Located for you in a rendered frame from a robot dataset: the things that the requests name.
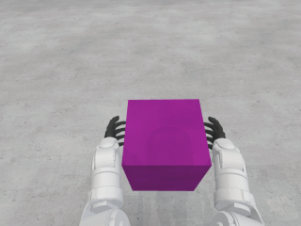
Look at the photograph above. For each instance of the robot left hand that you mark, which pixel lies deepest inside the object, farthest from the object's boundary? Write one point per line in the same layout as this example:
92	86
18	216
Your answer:
111	130

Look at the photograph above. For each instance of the robot right forearm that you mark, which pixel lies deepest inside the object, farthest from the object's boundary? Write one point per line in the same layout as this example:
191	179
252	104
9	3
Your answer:
231	182

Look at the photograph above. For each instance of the robot left forearm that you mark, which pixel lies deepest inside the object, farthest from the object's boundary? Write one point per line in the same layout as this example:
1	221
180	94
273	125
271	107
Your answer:
105	191

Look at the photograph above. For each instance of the robot right upper arm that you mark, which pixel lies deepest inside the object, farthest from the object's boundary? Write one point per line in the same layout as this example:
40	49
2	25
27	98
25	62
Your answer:
228	218

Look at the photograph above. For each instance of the robot right hand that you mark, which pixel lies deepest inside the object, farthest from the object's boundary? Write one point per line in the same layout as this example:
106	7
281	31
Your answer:
216	133

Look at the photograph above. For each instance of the robot left upper arm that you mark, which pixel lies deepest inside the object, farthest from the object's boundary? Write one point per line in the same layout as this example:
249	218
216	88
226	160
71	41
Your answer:
111	217

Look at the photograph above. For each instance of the carton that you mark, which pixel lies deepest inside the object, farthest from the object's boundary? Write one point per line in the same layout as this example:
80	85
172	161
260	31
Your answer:
165	146

